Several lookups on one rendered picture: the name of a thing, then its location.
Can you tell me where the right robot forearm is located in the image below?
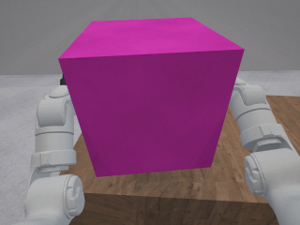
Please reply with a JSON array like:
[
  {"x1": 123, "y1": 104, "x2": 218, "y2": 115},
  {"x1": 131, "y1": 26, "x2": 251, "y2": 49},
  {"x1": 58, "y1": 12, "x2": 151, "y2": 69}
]
[{"x1": 229, "y1": 77, "x2": 300, "y2": 160}]

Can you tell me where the carton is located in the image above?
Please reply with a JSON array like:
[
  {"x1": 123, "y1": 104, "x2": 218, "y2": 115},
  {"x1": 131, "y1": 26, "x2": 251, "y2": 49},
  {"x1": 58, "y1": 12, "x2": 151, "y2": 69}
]
[{"x1": 58, "y1": 17, "x2": 245, "y2": 177}]

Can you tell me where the robot left upper arm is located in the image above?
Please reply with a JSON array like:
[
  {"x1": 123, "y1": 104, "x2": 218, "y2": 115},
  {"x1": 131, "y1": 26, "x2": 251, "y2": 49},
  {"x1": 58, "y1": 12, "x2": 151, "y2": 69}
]
[{"x1": 11, "y1": 173, "x2": 85, "y2": 225}]

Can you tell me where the left robot hand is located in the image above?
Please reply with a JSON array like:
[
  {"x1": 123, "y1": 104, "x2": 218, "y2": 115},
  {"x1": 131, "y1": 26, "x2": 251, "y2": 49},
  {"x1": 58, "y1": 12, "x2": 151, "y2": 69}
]
[{"x1": 60, "y1": 74, "x2": 67, "y2": 85}]

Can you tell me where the pedestal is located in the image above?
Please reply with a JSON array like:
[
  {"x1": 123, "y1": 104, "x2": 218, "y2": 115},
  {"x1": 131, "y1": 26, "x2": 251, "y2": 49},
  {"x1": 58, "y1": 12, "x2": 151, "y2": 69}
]
[{"x1": 59, "y1": 95, "x2": 300, "y2": 225}]

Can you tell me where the left robot forearm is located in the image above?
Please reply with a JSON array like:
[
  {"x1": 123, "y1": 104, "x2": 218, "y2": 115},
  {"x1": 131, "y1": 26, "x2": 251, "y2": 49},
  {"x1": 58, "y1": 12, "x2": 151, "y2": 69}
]
[{"x1": 23, "y1": 85, "x2": 77, "y2": 216}]

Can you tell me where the robot right upper arm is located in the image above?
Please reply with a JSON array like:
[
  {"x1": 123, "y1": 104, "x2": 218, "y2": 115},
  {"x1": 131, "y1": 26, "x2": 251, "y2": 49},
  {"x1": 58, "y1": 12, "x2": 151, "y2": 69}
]
[{"x1": 244, "y1": 147, "x2": 300, "y2": 225}]

